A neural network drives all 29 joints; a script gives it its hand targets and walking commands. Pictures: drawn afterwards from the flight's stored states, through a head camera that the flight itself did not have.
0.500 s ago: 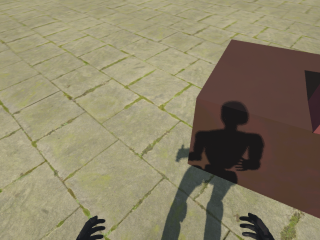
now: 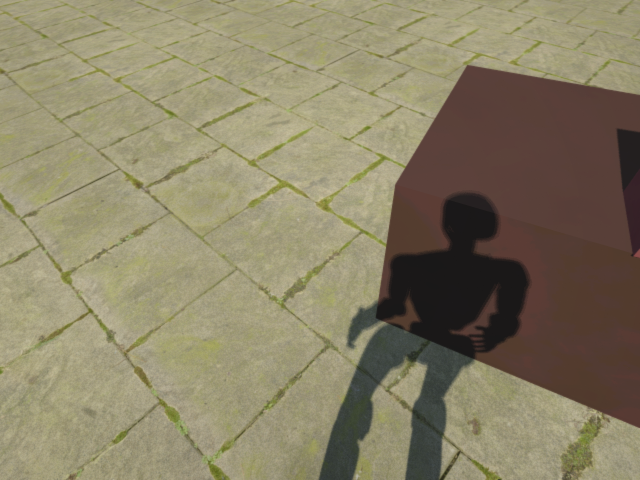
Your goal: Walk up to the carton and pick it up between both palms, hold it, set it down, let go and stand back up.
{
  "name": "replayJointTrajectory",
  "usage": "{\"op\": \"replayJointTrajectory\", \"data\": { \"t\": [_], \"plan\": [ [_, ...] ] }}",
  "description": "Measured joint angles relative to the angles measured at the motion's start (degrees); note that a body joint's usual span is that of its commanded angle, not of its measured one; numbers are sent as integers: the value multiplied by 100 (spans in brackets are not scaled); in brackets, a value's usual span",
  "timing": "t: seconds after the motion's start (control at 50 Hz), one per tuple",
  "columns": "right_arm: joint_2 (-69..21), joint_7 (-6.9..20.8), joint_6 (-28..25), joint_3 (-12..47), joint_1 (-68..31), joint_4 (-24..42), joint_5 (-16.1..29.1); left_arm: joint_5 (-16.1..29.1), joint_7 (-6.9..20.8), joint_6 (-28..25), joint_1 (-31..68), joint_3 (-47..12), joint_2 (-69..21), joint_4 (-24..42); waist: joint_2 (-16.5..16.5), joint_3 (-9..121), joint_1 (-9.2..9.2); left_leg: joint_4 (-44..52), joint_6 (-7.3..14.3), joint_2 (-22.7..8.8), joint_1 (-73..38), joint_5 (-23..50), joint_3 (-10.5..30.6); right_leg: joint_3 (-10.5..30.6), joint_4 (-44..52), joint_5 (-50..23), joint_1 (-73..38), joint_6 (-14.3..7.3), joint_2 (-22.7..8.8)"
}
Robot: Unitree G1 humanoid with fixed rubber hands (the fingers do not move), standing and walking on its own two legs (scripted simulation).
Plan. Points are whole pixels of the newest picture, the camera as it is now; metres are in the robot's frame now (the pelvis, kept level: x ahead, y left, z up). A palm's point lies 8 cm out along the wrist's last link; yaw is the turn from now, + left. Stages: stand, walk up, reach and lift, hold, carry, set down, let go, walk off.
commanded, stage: stand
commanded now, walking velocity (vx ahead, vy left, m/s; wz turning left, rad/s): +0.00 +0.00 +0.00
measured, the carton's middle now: out of the picture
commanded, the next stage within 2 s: none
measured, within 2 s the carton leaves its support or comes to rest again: neither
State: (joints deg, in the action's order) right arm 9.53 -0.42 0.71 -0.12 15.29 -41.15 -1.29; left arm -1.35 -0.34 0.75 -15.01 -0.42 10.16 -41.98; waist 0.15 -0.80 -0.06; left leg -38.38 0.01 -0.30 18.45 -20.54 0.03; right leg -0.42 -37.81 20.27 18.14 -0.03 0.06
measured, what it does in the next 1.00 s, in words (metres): stands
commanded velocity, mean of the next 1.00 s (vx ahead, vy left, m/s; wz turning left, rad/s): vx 0.00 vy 0.00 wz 0.00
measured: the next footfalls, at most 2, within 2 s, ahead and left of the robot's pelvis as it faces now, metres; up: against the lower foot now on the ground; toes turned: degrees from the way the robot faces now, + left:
none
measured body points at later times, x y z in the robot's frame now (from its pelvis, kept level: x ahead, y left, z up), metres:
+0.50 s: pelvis +0.00 +0.00 +0.01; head +0.02 +0.00 +0.46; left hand +0.07 +0.23 -0.13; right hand +0.07 -0.23 -0.13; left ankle +0.00 +0.12 -0.72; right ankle +0.00 -0.12 -0.72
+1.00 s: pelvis +0.01 +0.00 +0.02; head +0.02 +0.00 +0.47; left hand +0.01 +0.22 -0.14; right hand +0.01 -0.21 -0.14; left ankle +0.00 +0.12 -0.72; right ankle +0.00 -0.12 -0.72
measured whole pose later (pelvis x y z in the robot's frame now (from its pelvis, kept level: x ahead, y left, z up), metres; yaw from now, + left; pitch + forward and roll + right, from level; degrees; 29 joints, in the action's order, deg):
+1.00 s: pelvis +0.01 +0.00 +0.02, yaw +0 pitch -2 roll +0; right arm 6.7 -2.3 -0.2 -1.8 16.8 -62.4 -0.8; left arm -0.8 -2.2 -0.1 -16.1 1.1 7.5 -62.9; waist 0.1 -2.8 0.0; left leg -27.3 0.0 -0.1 9.8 -15.8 0.0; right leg -0.2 -27.0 15.6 9.6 0.1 -0.1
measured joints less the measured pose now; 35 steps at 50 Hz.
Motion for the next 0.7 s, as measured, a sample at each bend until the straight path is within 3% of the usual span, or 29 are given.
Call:
{"op": "replayJointTrajectory", "data": {
  "t": [0.36,0.7],
  "plan": [
    [-26,-67,-37,-113,31,-476,12,15,-67,-40,-7,91,-16,-493,0,25,3,324,-1,5,-186,145,4,6,318,-141,-183,-1,-2],
    [-103,-141,-82,-210,112,-1367,43,52,-141,-80,-68,174,-74,-1381,-8,-86,3,790,-3,13,-575,332,-1,20,763,-319,-561,2,-8]
  ]
}}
